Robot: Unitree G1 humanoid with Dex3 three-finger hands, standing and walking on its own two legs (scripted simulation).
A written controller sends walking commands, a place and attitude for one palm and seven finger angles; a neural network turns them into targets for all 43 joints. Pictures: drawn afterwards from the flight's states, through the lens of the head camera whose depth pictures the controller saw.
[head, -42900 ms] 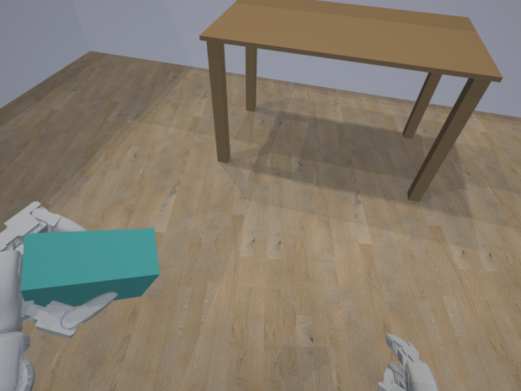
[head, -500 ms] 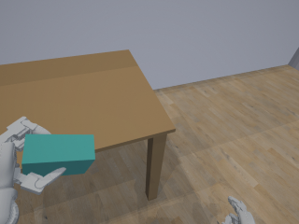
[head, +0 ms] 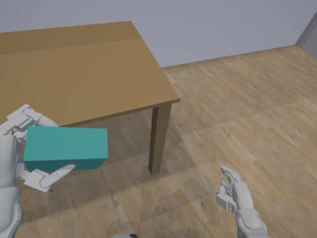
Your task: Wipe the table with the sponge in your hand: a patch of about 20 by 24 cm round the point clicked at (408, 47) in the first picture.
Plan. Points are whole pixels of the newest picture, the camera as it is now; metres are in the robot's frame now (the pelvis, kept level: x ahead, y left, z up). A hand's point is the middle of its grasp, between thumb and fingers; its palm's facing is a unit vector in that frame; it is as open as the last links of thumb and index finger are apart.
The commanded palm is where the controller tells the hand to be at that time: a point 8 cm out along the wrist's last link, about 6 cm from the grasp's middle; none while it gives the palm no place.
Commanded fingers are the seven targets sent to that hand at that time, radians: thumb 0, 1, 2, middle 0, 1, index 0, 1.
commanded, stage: stop stepping back and stand still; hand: left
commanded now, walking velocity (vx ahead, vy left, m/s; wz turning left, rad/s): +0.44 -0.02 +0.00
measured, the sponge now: (79, 150) +0.25 +0.19 +0.14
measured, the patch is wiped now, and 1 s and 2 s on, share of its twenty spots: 0.95 0.95 0.95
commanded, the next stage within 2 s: stand and wait in 0.66 s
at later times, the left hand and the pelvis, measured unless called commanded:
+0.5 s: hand (27, 217) +0.12 +0.21 +0.16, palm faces +0.37 -0.86 -0.34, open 10.0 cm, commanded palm +0.07 +0.26 +0.18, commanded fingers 0.00 0.10 1.30 -1.20 -1.60 -1.20 -1.60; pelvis -0.09 -0.02 +0.00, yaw +1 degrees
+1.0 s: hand (31, 208) +0.13 +0.21 +0.17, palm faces +0.41 -0.82 -0.41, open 10.0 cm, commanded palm +0.07 +0.25 +0.18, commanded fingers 0.00 0.10 1.30 -1.20 -1.60 -1.20 -1.60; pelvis -0.09 -0.03 -0.01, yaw +1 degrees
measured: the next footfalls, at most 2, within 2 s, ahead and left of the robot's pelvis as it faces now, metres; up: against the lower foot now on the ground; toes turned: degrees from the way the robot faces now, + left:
right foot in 0.14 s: -0.05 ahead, -0.11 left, +0.00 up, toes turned -1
left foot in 0.42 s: -0.04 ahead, +0.10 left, +0.00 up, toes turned +2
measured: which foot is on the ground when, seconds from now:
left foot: down 0.00-0.14, up 0.16-0.40, down 0.42-1.00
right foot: up 0.00-0.12, down 0.14-1.00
